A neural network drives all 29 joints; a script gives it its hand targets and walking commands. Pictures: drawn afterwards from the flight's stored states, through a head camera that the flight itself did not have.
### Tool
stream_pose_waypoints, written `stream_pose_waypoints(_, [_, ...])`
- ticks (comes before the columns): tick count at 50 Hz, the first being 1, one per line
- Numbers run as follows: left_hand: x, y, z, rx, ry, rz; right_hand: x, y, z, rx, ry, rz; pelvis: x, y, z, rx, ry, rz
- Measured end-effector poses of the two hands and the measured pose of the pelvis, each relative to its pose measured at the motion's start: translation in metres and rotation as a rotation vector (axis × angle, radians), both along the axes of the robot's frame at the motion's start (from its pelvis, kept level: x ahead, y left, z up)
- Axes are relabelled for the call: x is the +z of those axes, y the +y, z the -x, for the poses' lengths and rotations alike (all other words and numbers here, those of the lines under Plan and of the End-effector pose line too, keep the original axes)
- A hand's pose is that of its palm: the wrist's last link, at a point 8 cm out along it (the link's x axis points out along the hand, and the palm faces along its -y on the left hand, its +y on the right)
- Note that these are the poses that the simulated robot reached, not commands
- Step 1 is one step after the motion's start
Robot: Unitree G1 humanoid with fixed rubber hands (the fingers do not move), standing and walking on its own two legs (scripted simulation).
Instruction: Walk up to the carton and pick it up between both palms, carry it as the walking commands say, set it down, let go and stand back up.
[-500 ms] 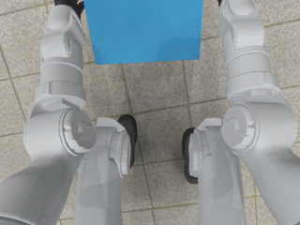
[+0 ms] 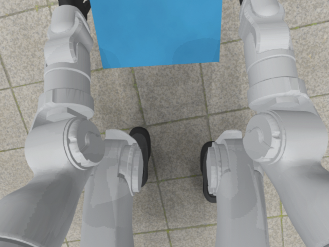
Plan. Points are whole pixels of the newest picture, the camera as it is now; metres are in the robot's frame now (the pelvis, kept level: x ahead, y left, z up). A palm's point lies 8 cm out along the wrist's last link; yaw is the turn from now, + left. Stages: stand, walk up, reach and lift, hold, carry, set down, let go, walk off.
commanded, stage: set down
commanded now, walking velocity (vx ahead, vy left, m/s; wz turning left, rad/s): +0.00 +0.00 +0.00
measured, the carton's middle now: (160, 8) +0.56 +0.04 -0.24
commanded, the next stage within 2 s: none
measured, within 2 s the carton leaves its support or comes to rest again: rests again in 0.40 s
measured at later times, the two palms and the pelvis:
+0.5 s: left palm (73, 35) +0.50 +0.21 -0.18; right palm (262, 17) +0.52 -0.16 -0.19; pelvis -0.01 +0.00 +0.00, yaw +0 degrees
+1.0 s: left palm (47, 20) +0.51 +0.21 -0.11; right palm out of the picture +0.55 -0.17 -0.11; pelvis -0.01 +0.00 +0.03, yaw +0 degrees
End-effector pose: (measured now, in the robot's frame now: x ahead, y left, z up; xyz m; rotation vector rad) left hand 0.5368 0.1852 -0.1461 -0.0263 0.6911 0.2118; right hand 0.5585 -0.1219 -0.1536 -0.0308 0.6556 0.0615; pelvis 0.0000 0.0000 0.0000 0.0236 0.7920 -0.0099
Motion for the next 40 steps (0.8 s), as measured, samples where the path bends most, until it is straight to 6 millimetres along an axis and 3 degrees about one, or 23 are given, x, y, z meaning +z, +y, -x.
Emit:
stream_pose_waypoints(12, [-0.003,0.001,0.002,0.001,-0.028,0.0,-0.003,-0.002,0.001,0.023,-0.013,0.011,0.0,0.0,0.001,0.0,-0.016,0.0])
stream_pose_waypoints(17, [-0.022,0.002,0.022,-0.022,0.054,-0.024,-0.029,-0.007,0.024,0.036,0.068,0.07,0.004,0.0,0.002,0.003,-0.036,0.006])
stream_pose_waypoints(21, [-0.03,0.015,0.035,0.004,0.074,-0.052,-0.041,-0.023,0.038,-0.004,0.074,0.094,0.007,0.001,0.007,0.003,-0.056,0.007])
stream_pose_waypoints(30, [-0.031,0.02,0.04,0.028,0.064,-0.052,-0.026,-0.05,0.024,-0.053,0.042,0.1,-0.004,0.002,0.019,-0.008,-0.111,-0.004])
stream_pose_waypoints(40, [-0.019,0.019,0.034,0.042,0.018,-0.048,-0.01,-0.043,0.014,-0.048,0.011,0.091,-0.004,-0.002,0.019,-0.011,-0.114,-0.008])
